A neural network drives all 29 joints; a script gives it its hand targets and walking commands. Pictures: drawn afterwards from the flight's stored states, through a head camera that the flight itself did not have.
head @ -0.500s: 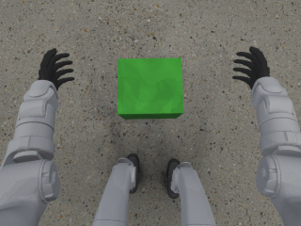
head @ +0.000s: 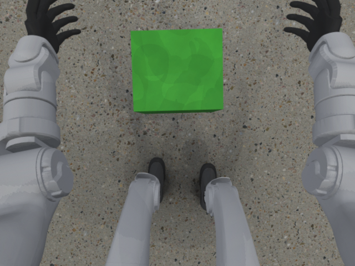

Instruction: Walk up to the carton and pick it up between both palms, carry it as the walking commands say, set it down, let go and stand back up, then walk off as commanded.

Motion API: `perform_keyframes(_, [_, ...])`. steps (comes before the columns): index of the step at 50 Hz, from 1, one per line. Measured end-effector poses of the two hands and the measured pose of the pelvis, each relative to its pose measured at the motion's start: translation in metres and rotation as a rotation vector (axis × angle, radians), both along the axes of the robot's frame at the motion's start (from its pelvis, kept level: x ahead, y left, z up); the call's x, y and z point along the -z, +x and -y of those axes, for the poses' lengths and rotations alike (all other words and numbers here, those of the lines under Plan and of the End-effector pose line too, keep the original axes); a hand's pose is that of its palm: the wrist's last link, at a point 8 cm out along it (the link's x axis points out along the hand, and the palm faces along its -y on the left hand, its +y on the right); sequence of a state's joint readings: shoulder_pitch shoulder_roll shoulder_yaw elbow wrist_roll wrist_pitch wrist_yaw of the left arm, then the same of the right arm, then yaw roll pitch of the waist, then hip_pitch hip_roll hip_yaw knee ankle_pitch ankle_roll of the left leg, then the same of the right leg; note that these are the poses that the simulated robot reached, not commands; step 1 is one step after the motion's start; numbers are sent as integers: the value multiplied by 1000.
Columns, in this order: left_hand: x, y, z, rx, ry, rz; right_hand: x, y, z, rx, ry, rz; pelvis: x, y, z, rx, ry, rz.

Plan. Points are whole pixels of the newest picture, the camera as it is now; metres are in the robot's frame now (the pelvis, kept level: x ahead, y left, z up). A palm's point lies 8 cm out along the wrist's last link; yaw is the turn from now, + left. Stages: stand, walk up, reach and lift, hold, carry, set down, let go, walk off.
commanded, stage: reach and lift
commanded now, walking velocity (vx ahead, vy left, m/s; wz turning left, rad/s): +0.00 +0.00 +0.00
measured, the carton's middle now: (177, 77) +0.54 +0.03 -0.53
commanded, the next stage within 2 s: none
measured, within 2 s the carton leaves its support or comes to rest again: neither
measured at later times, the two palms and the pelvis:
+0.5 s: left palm (85, 63) +0.51 +0.26 -0.25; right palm (278, 61) +0.54 -0.22 -0.26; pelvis -0.03 -0.01 -0.15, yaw +0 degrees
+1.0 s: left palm (108, 77) +0.51 +0.25 -0.40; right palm (254, 76) +0.53 -0.21 -0.41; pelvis -0.04 -0.01 -0.26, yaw +0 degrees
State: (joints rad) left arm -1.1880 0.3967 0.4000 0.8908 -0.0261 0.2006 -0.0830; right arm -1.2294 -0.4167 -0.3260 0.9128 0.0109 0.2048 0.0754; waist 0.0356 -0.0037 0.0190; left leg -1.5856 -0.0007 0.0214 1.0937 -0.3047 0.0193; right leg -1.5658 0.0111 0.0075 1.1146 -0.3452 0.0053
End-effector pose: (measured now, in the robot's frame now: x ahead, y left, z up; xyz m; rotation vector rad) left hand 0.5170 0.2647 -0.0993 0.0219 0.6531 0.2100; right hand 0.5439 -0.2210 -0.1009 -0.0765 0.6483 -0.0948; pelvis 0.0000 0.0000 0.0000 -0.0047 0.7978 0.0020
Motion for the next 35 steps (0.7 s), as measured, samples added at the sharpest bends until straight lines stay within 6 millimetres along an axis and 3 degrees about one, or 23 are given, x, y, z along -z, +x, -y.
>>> perform_keyframes(7, [30,-2,-2,-10,-11,-20,31,-2,-1,13,17,-22,27,-3,1,0,0,-31])
perform_keyframes(24, [150,-6,3,-22,7,-15,152,-5,-3,17,9,-10,142,-28,7,1,0,-37])
perform_keyframes(35, [214,-3,8,-22,16,-28,217,-4,-6,24,6,-23,197,-38,8,4,0,11])
